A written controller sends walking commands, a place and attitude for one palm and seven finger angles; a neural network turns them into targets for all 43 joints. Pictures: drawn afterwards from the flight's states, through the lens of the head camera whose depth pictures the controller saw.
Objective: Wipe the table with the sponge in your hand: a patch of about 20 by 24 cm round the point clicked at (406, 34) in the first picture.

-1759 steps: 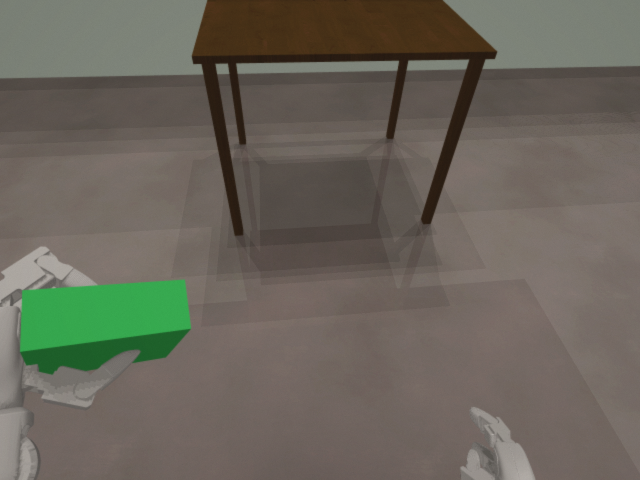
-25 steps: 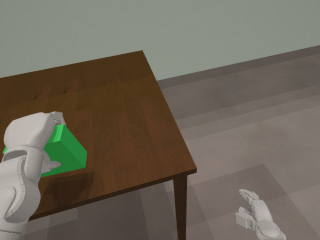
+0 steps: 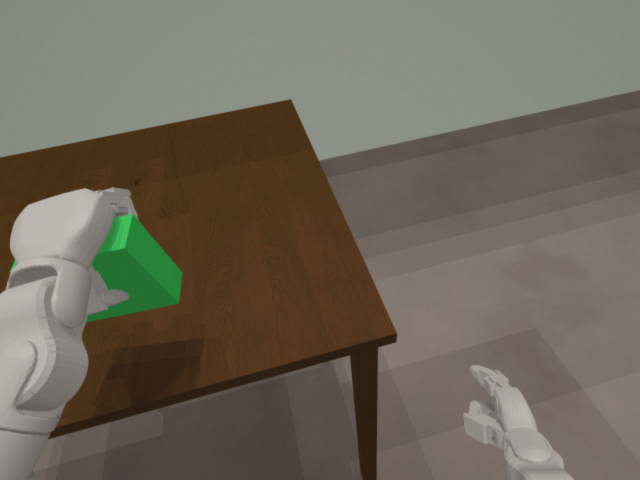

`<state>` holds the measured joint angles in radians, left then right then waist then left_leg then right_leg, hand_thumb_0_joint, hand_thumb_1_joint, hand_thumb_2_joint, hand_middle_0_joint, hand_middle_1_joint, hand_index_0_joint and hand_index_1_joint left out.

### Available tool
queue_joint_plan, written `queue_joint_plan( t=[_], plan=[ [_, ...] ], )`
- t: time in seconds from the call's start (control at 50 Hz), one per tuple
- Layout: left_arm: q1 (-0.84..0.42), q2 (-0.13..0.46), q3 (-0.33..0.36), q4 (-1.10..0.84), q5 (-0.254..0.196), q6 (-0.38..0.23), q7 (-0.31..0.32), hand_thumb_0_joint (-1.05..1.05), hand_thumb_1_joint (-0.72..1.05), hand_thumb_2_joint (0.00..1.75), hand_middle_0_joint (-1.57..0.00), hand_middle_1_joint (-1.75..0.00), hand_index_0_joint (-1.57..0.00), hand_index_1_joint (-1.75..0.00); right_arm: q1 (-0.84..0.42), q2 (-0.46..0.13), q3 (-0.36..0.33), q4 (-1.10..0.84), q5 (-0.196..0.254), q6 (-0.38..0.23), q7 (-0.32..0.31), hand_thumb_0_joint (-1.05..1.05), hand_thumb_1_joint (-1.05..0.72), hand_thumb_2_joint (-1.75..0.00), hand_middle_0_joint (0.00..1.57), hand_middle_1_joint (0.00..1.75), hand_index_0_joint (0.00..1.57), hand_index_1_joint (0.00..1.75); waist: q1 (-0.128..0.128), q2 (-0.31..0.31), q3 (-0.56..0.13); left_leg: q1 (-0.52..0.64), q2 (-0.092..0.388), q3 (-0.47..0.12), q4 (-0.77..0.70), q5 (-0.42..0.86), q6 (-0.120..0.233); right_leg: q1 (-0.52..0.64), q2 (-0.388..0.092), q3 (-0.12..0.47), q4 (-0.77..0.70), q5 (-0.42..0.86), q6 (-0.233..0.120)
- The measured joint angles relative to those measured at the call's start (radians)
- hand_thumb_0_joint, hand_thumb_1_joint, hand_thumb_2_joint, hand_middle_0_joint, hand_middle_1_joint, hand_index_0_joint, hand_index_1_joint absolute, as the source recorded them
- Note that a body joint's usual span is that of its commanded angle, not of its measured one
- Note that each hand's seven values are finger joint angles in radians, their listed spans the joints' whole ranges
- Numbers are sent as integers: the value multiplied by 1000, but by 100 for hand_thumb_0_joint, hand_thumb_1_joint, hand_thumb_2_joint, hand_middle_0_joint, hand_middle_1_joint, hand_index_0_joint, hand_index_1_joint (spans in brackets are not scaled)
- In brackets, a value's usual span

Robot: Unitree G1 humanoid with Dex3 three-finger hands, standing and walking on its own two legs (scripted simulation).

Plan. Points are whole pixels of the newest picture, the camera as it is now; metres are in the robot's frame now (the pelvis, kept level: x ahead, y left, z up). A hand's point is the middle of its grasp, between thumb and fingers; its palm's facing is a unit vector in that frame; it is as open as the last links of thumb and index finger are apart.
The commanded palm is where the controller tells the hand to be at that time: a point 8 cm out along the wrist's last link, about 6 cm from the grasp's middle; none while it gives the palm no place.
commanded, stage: lift the sponge slowly off the table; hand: left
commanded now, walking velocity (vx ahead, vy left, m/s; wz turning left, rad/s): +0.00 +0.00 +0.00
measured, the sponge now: (117, 281) +0.27 +0.29 +0.15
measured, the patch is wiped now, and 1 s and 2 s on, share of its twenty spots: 1.00 1.00 1.00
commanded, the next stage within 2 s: bring the sponge back beside the body in 0.04 s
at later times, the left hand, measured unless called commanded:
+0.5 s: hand (96, 283) +0.24 +0.28 +0.18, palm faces +0.14 -0.07 -0.99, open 9.1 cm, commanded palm +0.20 +0.29 +0.25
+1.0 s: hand (83, 312) +0.21 +0.28 +0.17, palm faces +0.14 -0.08 -0.99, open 9.1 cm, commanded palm +0.17 +0.29 +0.25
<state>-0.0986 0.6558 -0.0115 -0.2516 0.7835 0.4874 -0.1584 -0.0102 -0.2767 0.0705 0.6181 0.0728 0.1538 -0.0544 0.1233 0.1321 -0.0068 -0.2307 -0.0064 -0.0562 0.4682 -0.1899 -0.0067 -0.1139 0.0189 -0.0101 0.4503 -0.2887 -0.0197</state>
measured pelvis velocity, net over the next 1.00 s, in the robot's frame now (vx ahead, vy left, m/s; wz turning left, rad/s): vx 0.00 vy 0.00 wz -0.01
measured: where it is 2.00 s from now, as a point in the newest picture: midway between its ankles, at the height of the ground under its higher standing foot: outside the picture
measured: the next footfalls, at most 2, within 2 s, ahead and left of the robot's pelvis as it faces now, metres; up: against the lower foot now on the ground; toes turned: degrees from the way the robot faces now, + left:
none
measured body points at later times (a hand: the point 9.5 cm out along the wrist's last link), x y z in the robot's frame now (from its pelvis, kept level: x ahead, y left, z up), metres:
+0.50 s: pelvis +0.00 -0.01 +0.00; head -0.02 -0.06 +0.44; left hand +0.23 +0.28 +0.23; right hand +0.25 -0.21 -0.08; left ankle +0.04 +0.12 -0.74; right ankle -0.03 -0.11 -0.74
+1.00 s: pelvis +0.00 +0.00 +0.00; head -0.03 -0.05 +0.44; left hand +0.20 +0.28 +0.22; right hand +0.25 -0.20 -0.08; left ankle +0.04 +0.12 -0.74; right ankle -0.03 -0.11 -0.74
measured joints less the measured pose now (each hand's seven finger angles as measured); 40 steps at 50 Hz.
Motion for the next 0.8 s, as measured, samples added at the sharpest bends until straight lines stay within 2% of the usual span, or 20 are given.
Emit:
queue_joint_plan(
  t=[0.16, 0.26, 0.42, 0.62, 0.8],
  plan=[
    [38, 5, 10, -15, -6, 22, -25, -1, -46, 106, -82, -140, -86, -147, 8, -9, 2, -7, 2, 9, 5, 1, -91, -90, 20, 30, 20, 30, -4, 1, -9, -8, 5, 3, 8, -5, -4, -13, 5, 3, 16, -8, -4],
    [80, 19, 17, -39, -6, 11, -32, -1, -46, 106, -82, -140, -86, -147, 19, -18, -4, -9, 0, 10, 1, 1, -91, -90, 20, 30, 20, 30, -3, -4, -6, -9, 8, 0, 21, -14, -7, -13, 8, 1, 27, -16, -8],
    [121, 26, 42, -76, -19, -18, -16, -1, -46, 106, -82, -140, -86, -147, 31, -22, -17, -8, -3, 0, -5, 1, -91, -90, 20, 30, 20, 30, 3, -6, 1, -5, 11, -9, 33, -20, -11, -2, 13, -7, 29, -19, -11],
    [149, 9, 28, -95, -24, -20, 4, -1, -46, 106, -82, -140, -86, -147, 21, -5, -9, -12, -4, -7, -8, 1, -91, -90, 20, 30, 20, 30, 7, 3, -1, -2, 10, -5, 28, -15, -11, -4, 12, -3, 33, -17, -11],
    [213, 11, 53, -149, -34, -10, 11, -1, -46, 106, -82, -140, -86, -147, 22, -3, -6, -19, -6, -9, -1, 1, -91, -90, 20, 30, 20, 30, 7, 2, -5, -3, 13, 1, 35, -19, -10, -6, 14, 3, 37, -17, -9]
  ],
)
